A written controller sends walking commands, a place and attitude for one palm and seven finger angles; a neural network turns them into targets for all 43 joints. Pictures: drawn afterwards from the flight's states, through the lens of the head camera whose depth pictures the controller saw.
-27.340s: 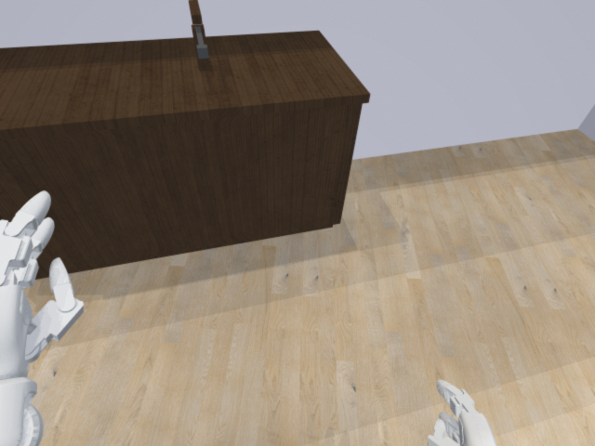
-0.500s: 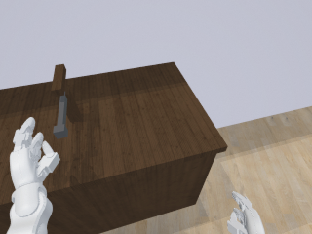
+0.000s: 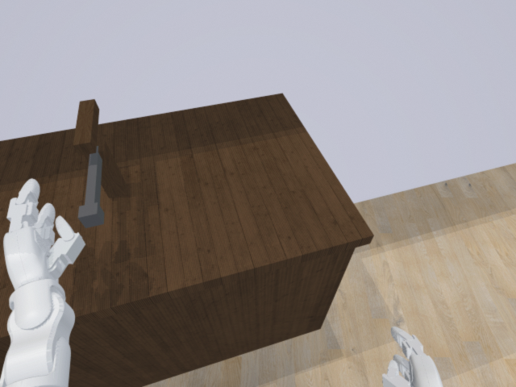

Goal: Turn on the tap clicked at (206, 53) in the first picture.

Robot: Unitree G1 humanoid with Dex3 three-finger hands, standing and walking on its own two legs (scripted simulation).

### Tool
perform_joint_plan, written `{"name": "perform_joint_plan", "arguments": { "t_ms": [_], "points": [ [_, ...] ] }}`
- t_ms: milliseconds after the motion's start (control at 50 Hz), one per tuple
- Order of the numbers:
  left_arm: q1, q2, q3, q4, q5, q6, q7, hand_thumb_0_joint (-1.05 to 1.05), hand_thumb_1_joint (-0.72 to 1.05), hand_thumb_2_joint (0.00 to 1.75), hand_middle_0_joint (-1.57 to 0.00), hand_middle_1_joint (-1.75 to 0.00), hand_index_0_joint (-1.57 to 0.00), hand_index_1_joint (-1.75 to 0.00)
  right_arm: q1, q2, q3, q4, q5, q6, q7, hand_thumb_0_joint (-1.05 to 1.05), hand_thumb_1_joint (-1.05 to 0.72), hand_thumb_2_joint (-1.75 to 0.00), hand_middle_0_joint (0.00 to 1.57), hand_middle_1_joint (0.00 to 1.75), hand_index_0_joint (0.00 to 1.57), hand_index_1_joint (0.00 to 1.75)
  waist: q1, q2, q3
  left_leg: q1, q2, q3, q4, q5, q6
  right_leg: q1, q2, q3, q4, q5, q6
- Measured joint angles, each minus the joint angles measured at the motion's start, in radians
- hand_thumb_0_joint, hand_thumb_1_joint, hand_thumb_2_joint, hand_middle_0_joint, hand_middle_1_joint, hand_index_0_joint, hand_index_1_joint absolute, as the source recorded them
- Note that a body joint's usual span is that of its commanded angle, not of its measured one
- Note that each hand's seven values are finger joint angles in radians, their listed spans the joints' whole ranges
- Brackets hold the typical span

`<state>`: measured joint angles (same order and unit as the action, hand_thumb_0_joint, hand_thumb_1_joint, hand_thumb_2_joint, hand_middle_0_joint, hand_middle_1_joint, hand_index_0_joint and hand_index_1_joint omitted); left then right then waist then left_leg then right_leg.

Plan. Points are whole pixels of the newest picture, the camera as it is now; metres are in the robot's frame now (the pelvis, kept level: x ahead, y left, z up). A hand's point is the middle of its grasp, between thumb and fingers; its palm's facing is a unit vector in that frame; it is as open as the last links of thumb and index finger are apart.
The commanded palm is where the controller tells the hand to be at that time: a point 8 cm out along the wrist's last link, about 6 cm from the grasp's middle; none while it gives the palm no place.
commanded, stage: reach beside the lever's end, fingers flat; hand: left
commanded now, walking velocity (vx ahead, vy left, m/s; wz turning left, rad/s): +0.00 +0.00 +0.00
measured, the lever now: (91, 215) +0.34 +0.31 +0.08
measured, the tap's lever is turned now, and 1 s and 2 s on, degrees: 0 0 17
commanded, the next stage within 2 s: push the lever round in 0.90 s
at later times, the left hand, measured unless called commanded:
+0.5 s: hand (73, 225) +0.32 +0.32 +0.08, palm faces +0.55 -0.83 -0.08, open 7.8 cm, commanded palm +0.26 +0.36 +0.08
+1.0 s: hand (78, 228) +0.32 +0.32 +0.07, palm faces +0.54 -0.84 -0.07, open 7.8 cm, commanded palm +0.27 +0.35 +0.07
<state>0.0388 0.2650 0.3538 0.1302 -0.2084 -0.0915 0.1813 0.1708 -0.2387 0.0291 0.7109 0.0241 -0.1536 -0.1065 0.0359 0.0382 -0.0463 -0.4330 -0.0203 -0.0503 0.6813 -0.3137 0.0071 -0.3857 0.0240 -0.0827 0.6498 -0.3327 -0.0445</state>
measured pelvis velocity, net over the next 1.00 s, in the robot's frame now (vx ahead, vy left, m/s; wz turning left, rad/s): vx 0.00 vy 0.02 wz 0.00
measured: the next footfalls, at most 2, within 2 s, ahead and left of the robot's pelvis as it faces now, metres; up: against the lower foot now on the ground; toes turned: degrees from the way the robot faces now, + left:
none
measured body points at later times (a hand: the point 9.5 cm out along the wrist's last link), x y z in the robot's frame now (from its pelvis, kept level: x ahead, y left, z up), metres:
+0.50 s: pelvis +0.00 +0.01 +0.00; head +0.04 +0.01 +0.44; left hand +0.28 +0.36 +0.09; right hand +0.15 -0.24 -0.11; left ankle +0.02 +0.11 -0.72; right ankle +0.00 -0.09 -0.72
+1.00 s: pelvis +0.00 +0.02 -0.01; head +0.04 +0.02 +0.44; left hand +0.28 +0.36 +0.08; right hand +0.17 -0.22 -0.10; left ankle +0.02 +0.11 -0.72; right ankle +0.00 -0.09 -0.72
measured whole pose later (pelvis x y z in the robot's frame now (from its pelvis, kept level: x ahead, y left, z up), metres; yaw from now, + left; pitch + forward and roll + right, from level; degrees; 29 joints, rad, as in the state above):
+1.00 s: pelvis +0.00 +0.02 -0.01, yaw +0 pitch +7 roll -2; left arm -0.10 0.29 0.37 0.31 -0.19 -0.18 0.14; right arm 0.18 -0.24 0.03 0.70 0.02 -0.13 -0.10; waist 0.02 0.03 -0.06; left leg -0.53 -0.03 -0.05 0.75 -0.34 0.03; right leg -0.47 0.01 -0.08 0.69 -0.35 -0.02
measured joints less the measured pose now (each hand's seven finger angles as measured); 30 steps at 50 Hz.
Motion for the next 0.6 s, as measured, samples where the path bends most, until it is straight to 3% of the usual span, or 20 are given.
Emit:
{"name": "perform_joint_plan", "arguments": {
  "t_ms": [100,280,440,600],
  "points": [
    [-0.013,0.021,0.033,0.058,-0.008,0.009,-0.022,0.01,0.9,0.9,-0.17,-0.18,-0.16,-0.18,0.018,-0.003,-0.004,-0.009,0.003,0.011,0.0,0.01,-0.91,-0.9,0.2,0.3,0.2,0.3,-0.006,0.0,-0.009,0.0,0.004,0.007,-0.006,0.0,0.0,-0.002,0.004,0.007,-0.007,0.003,0.0],
    [-0.072,0.042,0.079,0.154,-0.005,-0.062,-0.043,0.01,0.9,0.9,-0.16,-0.16,-0.16,-0.16,0.03,-0.019,-0.012,0.005,0.003,0.011,-0.001,0.01,-0.91,-0.9,0.2,0.3,0.2,0.3,-0.007,-0.006,0.001,-0.04,0.003,-0.003,0.027,-0.01,0.002,-0.034,0.004,-0.004,0.015,-0.004,0.001],
    [-0.153,0.069,0.088,0.238,-0.002,-0.079,-0.073,0.01,0.9,0.9,-0.16,-0.15,-0.15,-0.15,0.031,-0.018,-0.011,0.006,0.0,0.014,-0.006,0.01,-0.91,-0.9,0.2,0.3,0.2,0.3,-0.019,-0.009,0.001,-0.079,0.002,-0.003,0.046,-0.014,0.007,-0.069,0.003,-0.004,0.026,-0.004,0.006],
    [-0.103,0.056,0.083,0.217,-0.005,-0.078,-0.078,0.01,0.9,0.9,-0.16,-0.15,-0.15,-0.15,0.061,-0.01,-0.017,-0.014,-0.001,0.031,0.012,0.01,-0.91,-0.9,0.2,0.3,0.2,0.3,-0.025,-0.006,-0.027,-0.071,0.003,0.016,0.042,-0.026,0.016,-0.065,0.002,0.016,0.02,-0.008,0.016]
  ]
}}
